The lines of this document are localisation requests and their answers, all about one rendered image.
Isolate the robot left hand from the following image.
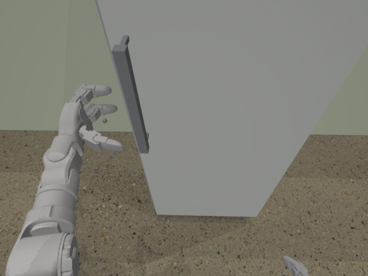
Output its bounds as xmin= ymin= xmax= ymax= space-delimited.
xmin=58 ymin=84 xmax=124 ymax=152

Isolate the handle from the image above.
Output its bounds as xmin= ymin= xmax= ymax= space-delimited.
xmin=112 ymin=35 xmax=149 ymax=154

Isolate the robot right hand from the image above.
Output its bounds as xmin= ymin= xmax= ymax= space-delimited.
xmin=283 ymin=256 xmax=309 ymax=276

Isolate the robot left upper arm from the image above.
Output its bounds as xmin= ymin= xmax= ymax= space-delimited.
xmin=8 ymin=232 xmax=79 ymax=276

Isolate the fridge door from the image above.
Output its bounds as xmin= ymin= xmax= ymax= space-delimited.
xmin=97 ymin=0 xmax=368 ymax=217

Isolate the robot left forearm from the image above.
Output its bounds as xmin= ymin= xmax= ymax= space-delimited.
xmin=5 ymin=135 xmax=84 ymax=276

